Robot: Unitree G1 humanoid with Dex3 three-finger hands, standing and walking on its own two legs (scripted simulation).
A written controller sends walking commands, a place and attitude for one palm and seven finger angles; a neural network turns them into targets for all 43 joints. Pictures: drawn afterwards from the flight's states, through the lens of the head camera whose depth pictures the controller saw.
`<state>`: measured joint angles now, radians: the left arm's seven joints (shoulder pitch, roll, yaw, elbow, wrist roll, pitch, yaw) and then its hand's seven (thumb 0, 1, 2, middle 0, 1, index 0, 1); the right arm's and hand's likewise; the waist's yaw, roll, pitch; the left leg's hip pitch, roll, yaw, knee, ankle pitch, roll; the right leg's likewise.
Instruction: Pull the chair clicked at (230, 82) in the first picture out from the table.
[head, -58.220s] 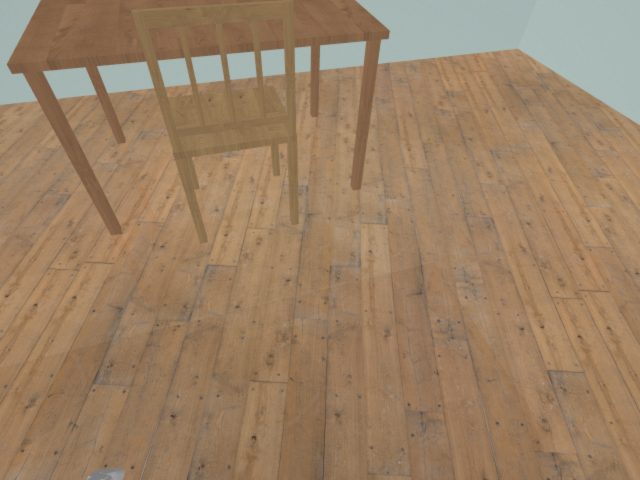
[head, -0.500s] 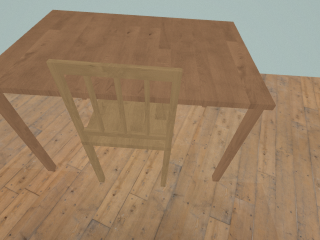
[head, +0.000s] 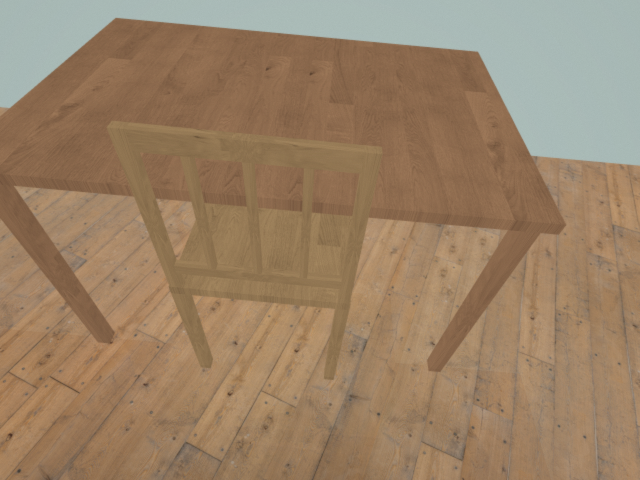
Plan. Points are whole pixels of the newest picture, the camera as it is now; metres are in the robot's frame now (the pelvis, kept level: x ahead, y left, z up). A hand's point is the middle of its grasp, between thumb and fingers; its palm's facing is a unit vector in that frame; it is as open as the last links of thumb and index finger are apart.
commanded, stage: look again from close up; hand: left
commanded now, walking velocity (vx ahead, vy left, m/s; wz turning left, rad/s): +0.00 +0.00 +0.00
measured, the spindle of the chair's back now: (253, 223) +0.57 +0.16 -0.07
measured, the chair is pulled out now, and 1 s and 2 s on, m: -0.09 -0.09 -0.09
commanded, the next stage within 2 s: shuffle to correct the standing spot in 0.14 s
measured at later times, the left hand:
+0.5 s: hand out of the picture -0.01 +0.17 -0.18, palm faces +0.03 -0.98 -0.19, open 7.4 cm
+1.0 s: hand out of the picture +0.15 +0.15 -0.17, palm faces +0.09 -0.97 -0.23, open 7.3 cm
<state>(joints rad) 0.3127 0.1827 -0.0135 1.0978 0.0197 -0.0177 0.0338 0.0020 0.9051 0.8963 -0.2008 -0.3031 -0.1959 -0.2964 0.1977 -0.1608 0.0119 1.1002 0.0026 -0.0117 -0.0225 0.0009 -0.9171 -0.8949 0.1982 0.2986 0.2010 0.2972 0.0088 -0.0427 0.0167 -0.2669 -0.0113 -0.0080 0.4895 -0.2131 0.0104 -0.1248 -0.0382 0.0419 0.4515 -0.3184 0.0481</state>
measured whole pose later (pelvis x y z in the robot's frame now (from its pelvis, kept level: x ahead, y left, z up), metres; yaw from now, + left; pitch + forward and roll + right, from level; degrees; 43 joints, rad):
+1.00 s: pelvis +0.11 -0.04 -0.01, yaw +3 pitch -1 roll -1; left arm 0.26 0.16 0.04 1.00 0.02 -0.05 0.03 0.01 0.93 0.90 -0.20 -0.30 -0.19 -0.30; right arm 0.31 -0.17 -0.02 1.11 -0.02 0.01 -0.02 0.00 -0.91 -0.89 0.20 0.30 0.20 0.30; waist 0.00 0.04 0.04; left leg -0.37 0.04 0.02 1.00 -0.49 0.03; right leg -0.32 -0.02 -0.11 0.60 -0.27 -0.03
